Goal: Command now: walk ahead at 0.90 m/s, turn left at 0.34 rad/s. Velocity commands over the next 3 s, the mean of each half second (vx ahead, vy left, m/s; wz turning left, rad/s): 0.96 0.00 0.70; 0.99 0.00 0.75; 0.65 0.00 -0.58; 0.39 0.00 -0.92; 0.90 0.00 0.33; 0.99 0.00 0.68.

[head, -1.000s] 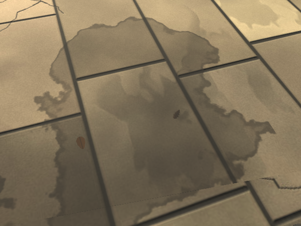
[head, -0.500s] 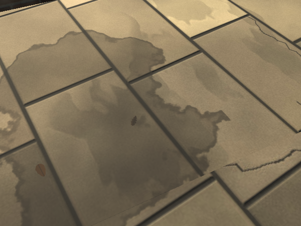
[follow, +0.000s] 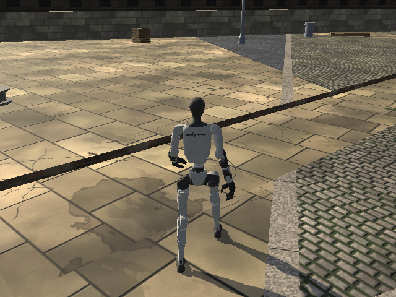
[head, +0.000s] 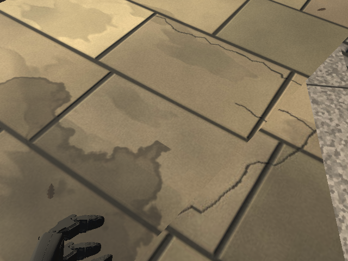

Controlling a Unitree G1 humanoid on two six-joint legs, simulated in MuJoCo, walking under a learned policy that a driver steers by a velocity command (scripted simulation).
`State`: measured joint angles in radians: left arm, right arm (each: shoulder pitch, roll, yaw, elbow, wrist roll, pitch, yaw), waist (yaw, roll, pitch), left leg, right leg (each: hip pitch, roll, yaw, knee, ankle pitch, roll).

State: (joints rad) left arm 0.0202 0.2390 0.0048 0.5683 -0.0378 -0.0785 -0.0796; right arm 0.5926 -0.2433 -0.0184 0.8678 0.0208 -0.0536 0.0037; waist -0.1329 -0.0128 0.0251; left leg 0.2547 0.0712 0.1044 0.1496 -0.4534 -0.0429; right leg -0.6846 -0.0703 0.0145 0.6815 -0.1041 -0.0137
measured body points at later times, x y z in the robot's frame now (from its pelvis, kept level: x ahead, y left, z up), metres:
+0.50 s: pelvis +0.40 +0.01 -0.04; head +0.40 +0.04 +0.41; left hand +0.32 +0.29 -0.17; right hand +0.68 -0.16 -0.10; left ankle +0.56 +0.15 -0.74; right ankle +0.18 -0.17 -0.71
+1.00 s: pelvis +0.82 +0.20 -0.12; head +0.82 +0.22 +0.32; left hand +0.76 +0.52 -0.19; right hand +1.08 +0.06 -0.24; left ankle +0.61 +0.14 -0.73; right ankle +0.99 +0.20 -0.83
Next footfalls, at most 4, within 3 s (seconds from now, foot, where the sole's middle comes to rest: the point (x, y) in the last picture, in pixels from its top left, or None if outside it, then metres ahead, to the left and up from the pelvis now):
0.04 right None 0.22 -0.17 -0.75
0.56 left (123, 238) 0.58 0.13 -0.87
0.92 right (99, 152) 1.02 0.23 -0.87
1.30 left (28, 156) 1.03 0.56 -0.87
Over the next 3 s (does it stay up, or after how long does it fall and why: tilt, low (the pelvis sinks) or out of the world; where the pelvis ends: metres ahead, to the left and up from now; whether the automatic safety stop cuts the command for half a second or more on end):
stays up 1.90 0.72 -0.12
